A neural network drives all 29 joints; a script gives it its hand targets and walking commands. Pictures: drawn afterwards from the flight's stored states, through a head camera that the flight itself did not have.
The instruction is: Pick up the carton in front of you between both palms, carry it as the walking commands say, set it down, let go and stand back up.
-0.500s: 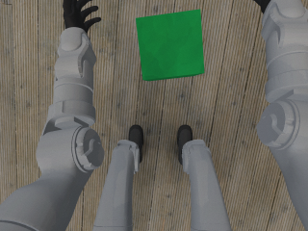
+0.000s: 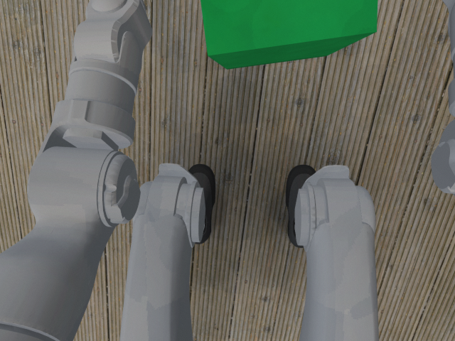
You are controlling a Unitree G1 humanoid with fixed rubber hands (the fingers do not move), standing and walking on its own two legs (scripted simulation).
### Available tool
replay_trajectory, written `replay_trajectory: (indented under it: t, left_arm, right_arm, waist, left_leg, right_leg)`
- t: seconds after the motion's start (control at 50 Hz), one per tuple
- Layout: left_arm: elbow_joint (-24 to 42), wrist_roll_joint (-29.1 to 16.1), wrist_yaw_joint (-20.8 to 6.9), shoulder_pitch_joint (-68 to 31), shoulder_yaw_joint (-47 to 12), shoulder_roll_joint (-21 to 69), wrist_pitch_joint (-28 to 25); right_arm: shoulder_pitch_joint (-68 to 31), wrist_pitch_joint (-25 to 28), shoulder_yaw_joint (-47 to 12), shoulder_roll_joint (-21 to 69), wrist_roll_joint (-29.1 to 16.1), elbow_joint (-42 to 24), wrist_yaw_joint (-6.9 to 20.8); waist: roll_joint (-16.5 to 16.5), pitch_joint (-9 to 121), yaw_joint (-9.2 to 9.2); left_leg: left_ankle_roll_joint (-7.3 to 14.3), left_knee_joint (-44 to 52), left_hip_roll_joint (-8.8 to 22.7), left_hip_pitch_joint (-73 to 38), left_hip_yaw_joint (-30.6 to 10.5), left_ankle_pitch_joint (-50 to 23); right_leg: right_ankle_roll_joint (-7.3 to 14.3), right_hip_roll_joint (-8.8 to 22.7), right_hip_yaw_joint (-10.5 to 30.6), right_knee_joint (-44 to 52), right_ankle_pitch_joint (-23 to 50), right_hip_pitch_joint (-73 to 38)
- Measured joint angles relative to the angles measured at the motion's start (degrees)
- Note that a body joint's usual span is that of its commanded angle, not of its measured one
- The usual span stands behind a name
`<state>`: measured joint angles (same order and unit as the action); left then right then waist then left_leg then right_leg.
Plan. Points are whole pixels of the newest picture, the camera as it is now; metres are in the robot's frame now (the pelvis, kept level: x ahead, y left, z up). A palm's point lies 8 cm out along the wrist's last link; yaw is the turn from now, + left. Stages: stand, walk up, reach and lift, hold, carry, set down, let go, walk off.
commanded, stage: reach and lift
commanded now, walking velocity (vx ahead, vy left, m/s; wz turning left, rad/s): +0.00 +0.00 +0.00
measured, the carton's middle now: out of the picture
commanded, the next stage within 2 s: none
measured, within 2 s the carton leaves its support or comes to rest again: leaves its support in 1.10 s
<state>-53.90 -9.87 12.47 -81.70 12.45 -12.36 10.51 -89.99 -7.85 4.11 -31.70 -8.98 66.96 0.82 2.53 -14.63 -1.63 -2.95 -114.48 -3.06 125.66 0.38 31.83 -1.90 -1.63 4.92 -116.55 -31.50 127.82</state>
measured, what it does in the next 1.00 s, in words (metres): lowers itself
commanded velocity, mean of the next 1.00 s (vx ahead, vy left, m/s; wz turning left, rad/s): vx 0.00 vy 0.00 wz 0.00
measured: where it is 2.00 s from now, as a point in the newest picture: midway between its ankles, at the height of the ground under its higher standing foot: (247, 218)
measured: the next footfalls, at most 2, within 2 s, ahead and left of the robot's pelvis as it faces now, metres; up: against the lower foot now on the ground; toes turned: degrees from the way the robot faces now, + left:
none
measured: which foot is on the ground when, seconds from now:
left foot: down 0.00-1.00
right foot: down 0.00-1.00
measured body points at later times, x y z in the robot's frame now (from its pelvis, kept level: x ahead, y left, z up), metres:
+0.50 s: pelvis +0.01 -0.01 -0.05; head +0.39 -0.05 +0.17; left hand +0.59 +0.11 -0.23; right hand +0.59 -0.24 -0.22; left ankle +0.11 +0.12 -0.38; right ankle +0.10 -0.13 -0.38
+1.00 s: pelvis +0.00 -0.01 -0.05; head +0.38 -0.05 +0.17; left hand +0.58 +0.10 -0.23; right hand +0.59 -0.21 -0.23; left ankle +0.11 +0.12 -0.38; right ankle +0.10 -0.13 -0.38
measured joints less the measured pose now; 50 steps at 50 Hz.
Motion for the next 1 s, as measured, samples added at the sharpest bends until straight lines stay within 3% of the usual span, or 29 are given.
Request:
replay_trajectory:
  t: [0.12, 0.24, 0.38, 0.48, 0.6, 0.74, 0.8, 0.88, 0.94, 1.0]
  left_arm:
    - [-6.1, 2.0, -2.1, -7.1, 2.5, -1.8, -0.8]
    - [-8.6, 1.0, -2.9, -9.6, 1.5, -3.1, -2.9]
    - [-8.7, -1.9, -2.6, -9.9, -2.7, -4.5, -4.9]
    - [-10.2, -0.4, -2.8, -8.6, -1.5, -3.1, -5.5]
    - [-9.6, 2.3, -2.7, -6.6, 1.2, -0.9, -5.9]
    - [-7.9, 0.8, -2.8, -9.2, -1.1, -0.2, -4.8]
    - [-7.9, 2.5, -1.0, -10.9, 1.6, 0.6, -4.0]
    - [-5.2, 7.4, -2.4, -9.7, 7.4, 2.2, -1.8]
    - [-3.1, 8.9, -4.7, -8.7, 9.8, 2.6, 0.2]
    - [-1.5, 9.4, -4.8, -7.3, 9.9, 2.0, 1.7]
  right_arm:
    - [-6.6, -0.3, -1.1, 0.3, 1.1, 5.1, 0.4]
    - [-7.9, 1.1, -2.7, 0.8, 0.2, 5.5, -0.8]
    - [-8.4, 2.8, -3.9, 1.6, -1.8, 5.1, -2.8]
    - [-7.0, 3.0, -4.1, 2.8, -2.3, 5.6, -2.2]
    - [-4.7, 2.9, -3.1, 4.1, -0.9, 5.2, -1.3]
    - [-7.7, 2.2, -2.7, 4.9, -0.2, 4.7, -1.5]
    - [-10.1, 1.3, -2.0, 4.9, 1.9, 6.5, -1.6]
    - [-9.9, -1.4, 0.6, 5.6, 5.4, 5.0, 0.2]
    - [-8.0, -3.5, 2.7, 6.3, 7.0, 1.7, 1.9]
    - [-5.4, -4.9, 3.2, 7.7, 6.9, -1.9, 2.1]
  waist:
    - [-0.4, -7.5, 0.08]
    - [-0.8, -15.0, 0.47]
    - [-0.7, -14.6, 1.48]
    - [-0.3, -11.8, 1.98]
    - [-0.2, -9.9, 1.79]
    - [-0.7, -13.4, 1.9]
    - [-0.4, -15.5, 2.13]
    - [0.0, -15.2, 2.41]
    - [0.1, -14.1, 2.68]
    - [0.1, -12.7, 2.97]
  left_leg:
    - [-1.7, -4.4, -0.6, 1.3, -1.2, -0.9]
    - [-2.9, -8.0, -1.2, -0.6, -2.4, 0.9]
    - [-2.7, -11.1, -1.1, -0.8, -2.4, 3.8]
    - [-1.8, -11.8, -0.6, -0.2, -1.9, 4.9]
    - [-1.1, -11.1, -0.6, 0.8, -1.2, 4.0]
    - [-1.3, -10.4, -1.2, 0.4, -1.5, 1.7]
    - [-1.4, -10.6, -1.3, -0.6, -1.6, 1.5]
    - [-1.6, -11.3, -1.5, -0.6, -1.7, 2.0]
    - [-1.8, -11.9, -1.8, 0.0, -2.0, 2.5]
    - [-2.1, -12.6, -1.8, 0.6, -2.6, 3.3]
  right_leg:
    - [1.3, 0.2, -1.1, -4.8, 0.9, 1.7]
    - [2.6, 0.7, -2.5, -8.5, -1.1, -0.3]
    - [2.5, 0.8, -2.5, -11.4, -4.0, -0.6]
    - [1.5, 0.3, -2.0, -11.7, -4.8, -0.2]
    - [0.7, 0.2, -1.3, -10.9, -4.0, 0.6]
    - [1.0, 0.8, -1.5, -10.3, -2.2, -0.2]
    - [1.1, 0.8, -1.7, -10.4, -2.0, -1.2]
    - [1.4, 1.0, -1.7, -11.4, -2.6, -1.1]
    - [1.8, 1.2, -2.1, -12.1, -3.2, -0.5]
    - [2.2, 1.3, -2.7, -12.6, -3.9, 0.1]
